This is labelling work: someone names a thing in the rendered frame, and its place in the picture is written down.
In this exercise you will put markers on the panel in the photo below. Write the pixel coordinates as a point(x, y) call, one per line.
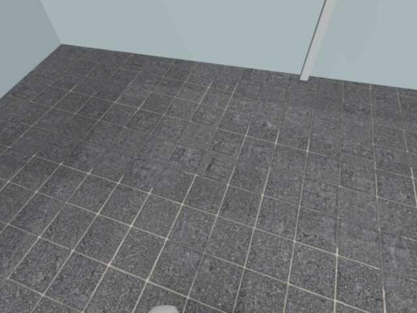
point(317, 38)

